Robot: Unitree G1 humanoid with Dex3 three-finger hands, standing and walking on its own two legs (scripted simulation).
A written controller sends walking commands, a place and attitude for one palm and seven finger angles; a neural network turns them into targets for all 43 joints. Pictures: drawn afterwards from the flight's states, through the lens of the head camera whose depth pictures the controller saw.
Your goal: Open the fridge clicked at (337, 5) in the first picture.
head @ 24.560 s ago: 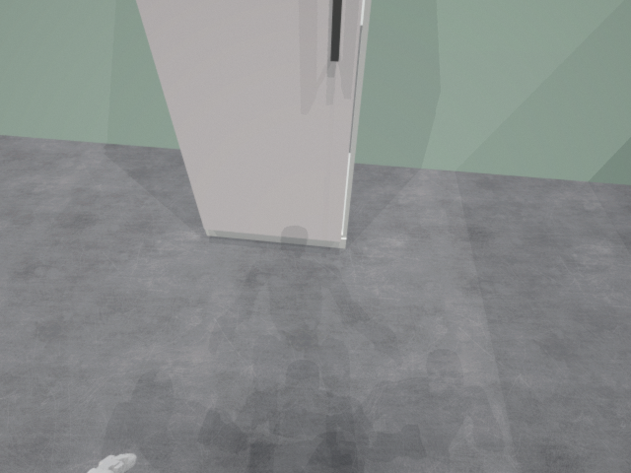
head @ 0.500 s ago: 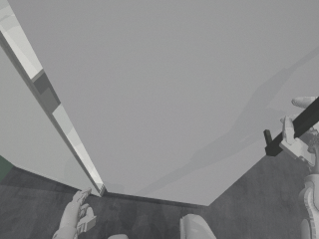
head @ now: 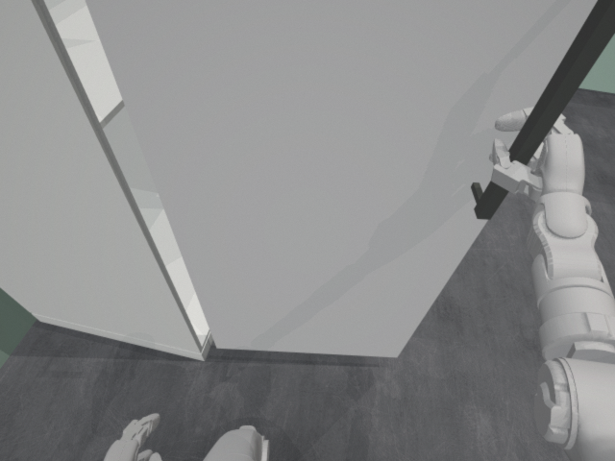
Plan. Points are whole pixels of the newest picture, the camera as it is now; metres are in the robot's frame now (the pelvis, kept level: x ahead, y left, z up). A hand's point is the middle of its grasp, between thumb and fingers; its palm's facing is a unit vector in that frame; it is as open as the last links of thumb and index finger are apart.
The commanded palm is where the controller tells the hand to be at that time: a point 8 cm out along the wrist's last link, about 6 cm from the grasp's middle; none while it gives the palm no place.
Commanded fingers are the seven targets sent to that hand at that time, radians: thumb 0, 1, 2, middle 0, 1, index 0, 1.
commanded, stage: stop walking and hold the door back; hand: right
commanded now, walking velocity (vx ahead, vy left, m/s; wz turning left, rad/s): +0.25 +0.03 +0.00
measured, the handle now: (530, 117) +0.48 -0.23 +0.22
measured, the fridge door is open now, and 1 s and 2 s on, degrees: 80 77 72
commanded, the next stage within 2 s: loosen the grip on the handle in 1.34 s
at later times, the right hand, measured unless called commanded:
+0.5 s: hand (497, 142) +0.49 -0.21 +0.17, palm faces +0.19 +0.97 -0.17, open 5.8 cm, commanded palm +0.44 -0.28 +0.15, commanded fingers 0.00 -0.90 -0.90 0.45 1.40 0.45 1.40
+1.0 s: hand (502, 159) +0.46 -0.21 +0.17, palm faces +0.06 +0.97 -0.21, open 5.6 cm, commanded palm +0.45 -0.27 +0.15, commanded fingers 0.00 -0.90 -0.90 0.45 1.40 0.45 1.40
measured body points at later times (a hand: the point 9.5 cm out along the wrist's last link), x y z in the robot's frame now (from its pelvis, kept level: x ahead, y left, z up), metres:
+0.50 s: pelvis +0.01 -0.03 +0.00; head +0.03 -0.01 +0.45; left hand +0.03 +0.29 -0.11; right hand +0.47 -0.26 +0.18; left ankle +0.04 +0.11 -0.74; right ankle +0.08 -0.16 -0.72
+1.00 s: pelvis +0.01 -0.07 -0.01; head +0.03 -0.07 +0.44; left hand +0.13 +0.17 -0.12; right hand +0.45 -0.26 +0.18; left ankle -0.01 +0.06 -0.74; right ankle +0.07 -0.16 -0.74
